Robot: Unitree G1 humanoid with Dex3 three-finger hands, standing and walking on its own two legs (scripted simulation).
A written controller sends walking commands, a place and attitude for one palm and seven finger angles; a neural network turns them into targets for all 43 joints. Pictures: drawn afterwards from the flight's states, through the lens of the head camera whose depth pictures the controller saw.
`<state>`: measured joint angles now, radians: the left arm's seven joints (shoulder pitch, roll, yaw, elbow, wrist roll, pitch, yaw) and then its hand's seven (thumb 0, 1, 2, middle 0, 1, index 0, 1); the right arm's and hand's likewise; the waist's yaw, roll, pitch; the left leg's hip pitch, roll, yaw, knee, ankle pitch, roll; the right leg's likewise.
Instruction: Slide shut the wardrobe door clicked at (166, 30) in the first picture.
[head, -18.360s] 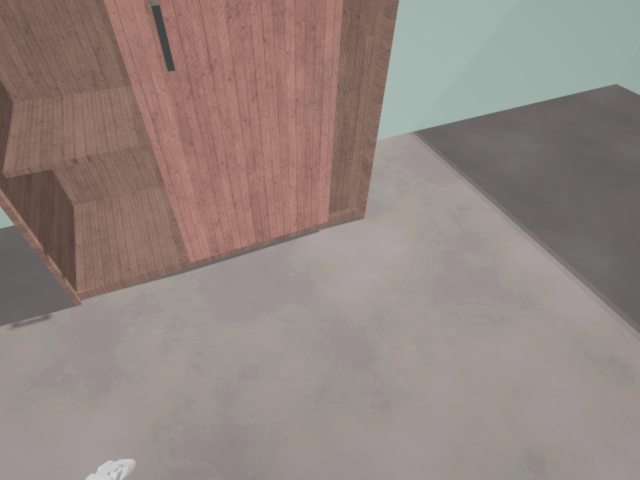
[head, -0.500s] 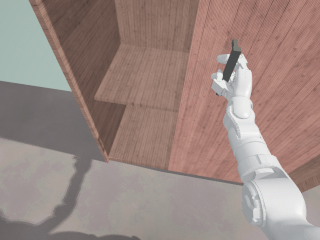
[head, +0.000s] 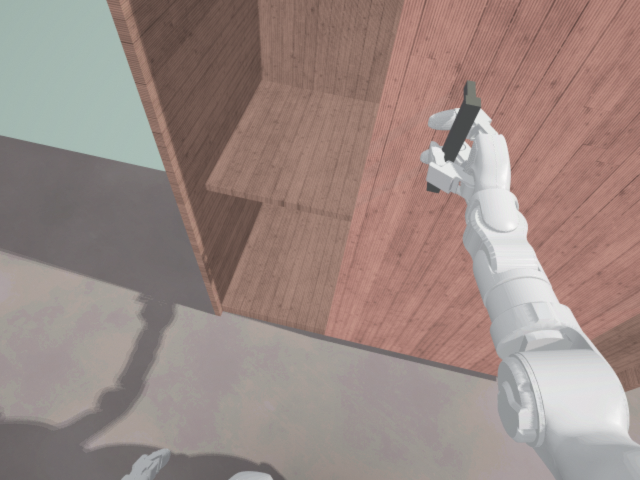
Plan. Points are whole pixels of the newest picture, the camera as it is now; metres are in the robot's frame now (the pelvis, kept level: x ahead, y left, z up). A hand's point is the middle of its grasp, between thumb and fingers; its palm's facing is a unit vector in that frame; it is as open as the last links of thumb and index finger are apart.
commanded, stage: step sideways, sliding the door along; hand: right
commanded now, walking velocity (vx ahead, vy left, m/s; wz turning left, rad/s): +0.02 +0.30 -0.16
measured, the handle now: (450, 140) +0.52 -0.10 +0.14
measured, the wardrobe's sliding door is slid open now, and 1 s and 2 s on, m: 0.34 0.23 0.00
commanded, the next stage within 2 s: none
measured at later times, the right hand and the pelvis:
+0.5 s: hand (401, 159) +0.48 -0.04 +0.13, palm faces +0.16 +0.98 -0.14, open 5.9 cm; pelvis +0.03 +0.13 +0.00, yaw -9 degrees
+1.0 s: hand (333, 142) +0.50 +0.05 +0.13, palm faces +0.38 +0.91 -0.16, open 6.1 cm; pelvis +0.12 +0.28 +0.01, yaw -16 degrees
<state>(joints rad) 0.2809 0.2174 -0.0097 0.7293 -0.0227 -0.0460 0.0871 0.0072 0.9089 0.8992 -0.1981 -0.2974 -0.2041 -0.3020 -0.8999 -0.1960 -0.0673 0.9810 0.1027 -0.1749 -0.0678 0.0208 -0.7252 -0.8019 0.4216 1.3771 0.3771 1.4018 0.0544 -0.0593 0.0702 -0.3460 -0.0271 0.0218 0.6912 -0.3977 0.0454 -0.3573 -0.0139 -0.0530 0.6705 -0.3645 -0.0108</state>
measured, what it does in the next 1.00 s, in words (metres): steps to the left, turning right: left foot, then right foot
